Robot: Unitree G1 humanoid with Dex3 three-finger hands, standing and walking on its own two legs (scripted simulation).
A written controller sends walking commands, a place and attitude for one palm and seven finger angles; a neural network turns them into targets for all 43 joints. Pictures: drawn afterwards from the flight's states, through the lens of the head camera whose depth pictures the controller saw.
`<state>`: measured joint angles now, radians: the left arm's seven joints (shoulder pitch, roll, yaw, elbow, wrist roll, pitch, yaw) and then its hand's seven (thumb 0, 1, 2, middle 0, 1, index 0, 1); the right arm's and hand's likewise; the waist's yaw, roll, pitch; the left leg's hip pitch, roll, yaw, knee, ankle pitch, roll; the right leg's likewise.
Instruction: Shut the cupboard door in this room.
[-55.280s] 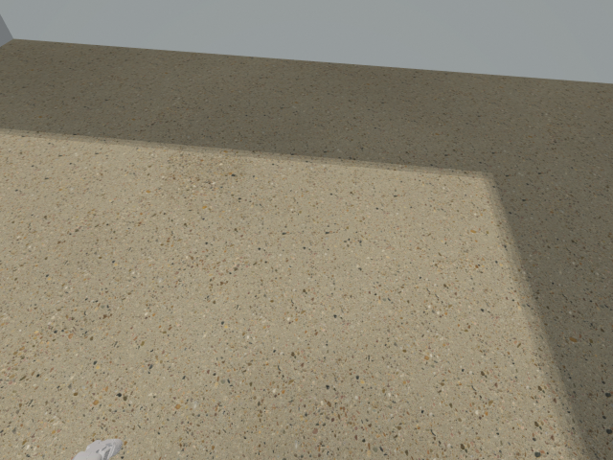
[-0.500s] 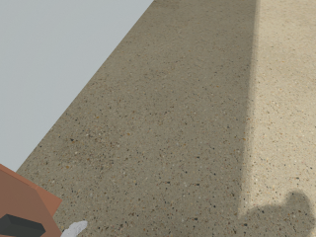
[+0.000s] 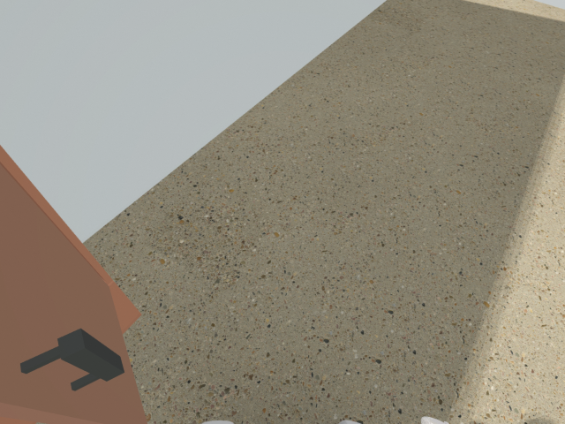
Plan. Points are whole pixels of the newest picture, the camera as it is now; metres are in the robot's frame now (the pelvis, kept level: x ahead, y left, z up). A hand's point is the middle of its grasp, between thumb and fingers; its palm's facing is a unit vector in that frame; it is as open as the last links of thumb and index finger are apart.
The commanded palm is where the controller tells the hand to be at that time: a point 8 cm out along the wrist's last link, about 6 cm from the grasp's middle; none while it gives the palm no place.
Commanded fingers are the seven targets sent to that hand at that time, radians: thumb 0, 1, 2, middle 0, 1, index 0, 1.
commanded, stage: turn or walk to find it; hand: left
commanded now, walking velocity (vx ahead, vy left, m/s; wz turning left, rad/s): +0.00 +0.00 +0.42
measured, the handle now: (77, 366) +0.17 +0.28 -0.02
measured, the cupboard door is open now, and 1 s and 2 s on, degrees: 64 64 64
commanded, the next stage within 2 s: stand and wait in 0.74 s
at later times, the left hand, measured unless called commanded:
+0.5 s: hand out of the picture +0.06 +0.16 -0.14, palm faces +0.23 -0.94 -0.26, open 7.4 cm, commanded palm none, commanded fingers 0.00 0.90 0.90 -0.20 -0.30 -0.20 -0.30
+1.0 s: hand out of the picture +0.00 +0.19 -0.15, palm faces +0.41 -0.88 -0.25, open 7.4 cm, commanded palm none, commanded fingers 0.00 0.90 0.90 -0.20 -0.30 -0.20 -0.30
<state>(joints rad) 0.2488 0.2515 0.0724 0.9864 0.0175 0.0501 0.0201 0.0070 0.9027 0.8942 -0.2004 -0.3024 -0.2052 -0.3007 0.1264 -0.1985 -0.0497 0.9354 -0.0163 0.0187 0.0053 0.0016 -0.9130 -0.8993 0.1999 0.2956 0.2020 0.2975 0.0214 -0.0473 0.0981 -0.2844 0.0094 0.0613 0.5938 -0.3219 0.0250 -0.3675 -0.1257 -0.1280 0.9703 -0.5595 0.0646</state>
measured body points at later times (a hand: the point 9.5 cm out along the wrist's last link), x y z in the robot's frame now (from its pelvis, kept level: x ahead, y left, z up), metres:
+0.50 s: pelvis +0.02 -0.04 +0.01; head +0.07 -0.06 +0.46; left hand +0.05 +0.21 -0.12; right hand +0.13 -0.28 -0.16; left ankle -0.04 +0.09 -0.65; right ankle +0.04 -0.14 -0.73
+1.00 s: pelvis +0.03 -0.02 +0.01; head +0.06 -0.01 +0.46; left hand -0.02 +0.23 -0.14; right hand +0.19 -0.21 -0.14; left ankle -0.02 +0.09 -0.73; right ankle +0.08 -0.14 -0.70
